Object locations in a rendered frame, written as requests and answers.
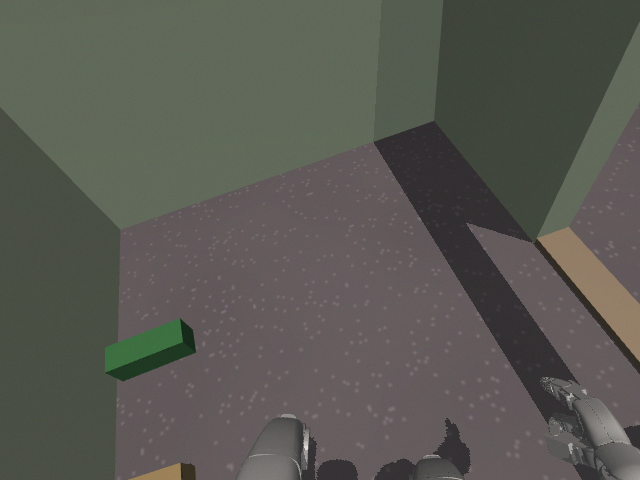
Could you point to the right robot arm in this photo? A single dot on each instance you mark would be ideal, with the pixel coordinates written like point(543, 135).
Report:
point(617, 461)

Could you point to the right robot hand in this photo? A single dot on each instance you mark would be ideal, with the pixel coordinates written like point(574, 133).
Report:
point(575, 439)

